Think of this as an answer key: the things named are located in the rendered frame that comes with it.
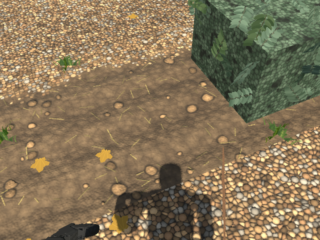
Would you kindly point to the left robot hand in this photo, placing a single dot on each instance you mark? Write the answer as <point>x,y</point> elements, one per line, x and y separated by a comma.
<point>74,231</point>

